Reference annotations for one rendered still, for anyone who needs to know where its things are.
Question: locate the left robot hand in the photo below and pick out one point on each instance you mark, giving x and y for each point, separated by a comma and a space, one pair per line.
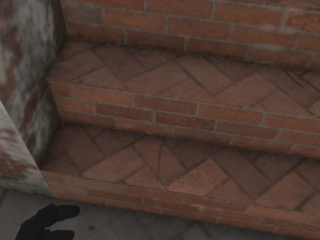
34, 228

